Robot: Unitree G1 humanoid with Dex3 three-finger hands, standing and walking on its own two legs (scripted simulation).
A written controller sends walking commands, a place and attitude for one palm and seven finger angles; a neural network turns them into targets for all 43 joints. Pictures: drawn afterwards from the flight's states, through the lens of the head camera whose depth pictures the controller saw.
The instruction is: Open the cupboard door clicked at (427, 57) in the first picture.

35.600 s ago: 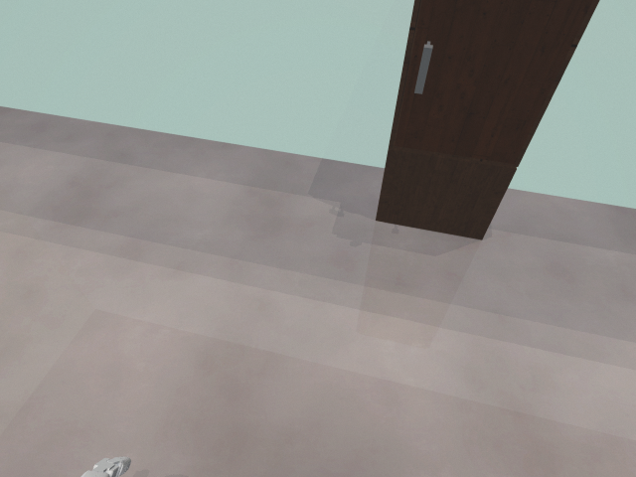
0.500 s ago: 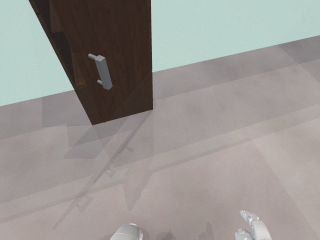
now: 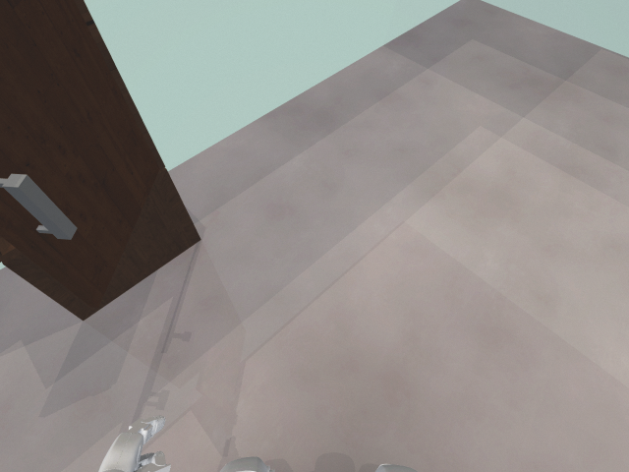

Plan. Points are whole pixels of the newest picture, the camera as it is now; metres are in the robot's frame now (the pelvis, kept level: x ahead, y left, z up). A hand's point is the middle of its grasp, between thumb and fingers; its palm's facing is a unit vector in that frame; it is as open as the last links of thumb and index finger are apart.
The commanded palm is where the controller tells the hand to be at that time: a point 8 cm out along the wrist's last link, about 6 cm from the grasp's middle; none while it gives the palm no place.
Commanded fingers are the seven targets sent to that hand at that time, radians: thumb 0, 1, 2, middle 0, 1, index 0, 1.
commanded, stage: walk to a spot facing it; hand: left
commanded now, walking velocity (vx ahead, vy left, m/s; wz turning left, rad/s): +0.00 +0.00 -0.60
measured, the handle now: (31, 208) +0.49 +0.49 -0.02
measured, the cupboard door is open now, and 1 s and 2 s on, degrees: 41 41 41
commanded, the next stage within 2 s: turn to face it in 1.70 s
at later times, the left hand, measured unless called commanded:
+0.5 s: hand (204, 397) +0.23 +0.19 -0.15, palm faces -0.29 -0.95 -0.14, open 7.4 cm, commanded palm none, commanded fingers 0.00 0.90 0.90 -0.20 -0.30 -0.20 -0.30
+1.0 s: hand (316, 286) +0.42 +0.02 -0.15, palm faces -0.50 -0.83 -0.24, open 7.2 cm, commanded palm none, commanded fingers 0.00 0.90 0.90 -0.20 -0.30 -0.20 -0.30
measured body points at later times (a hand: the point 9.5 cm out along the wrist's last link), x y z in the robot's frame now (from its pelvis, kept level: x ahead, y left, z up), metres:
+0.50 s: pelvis +0.09 +0.02 +0.02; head +0.14 +0.04 +0.47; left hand +0.24 +0.24 -0.14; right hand +0.01 -0.20 -0.11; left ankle +0.05 +0.13 -0.72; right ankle +0.05 -0.12 -0.62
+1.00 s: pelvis +0.26 -0.12 +0.02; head +0.29 -0.15 +0.46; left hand +0.44 +0.06 -0.13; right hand +0.19 -0.34 -0.14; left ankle +0.38 +0.03 -0.63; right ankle +0.23 -0.14 -0.72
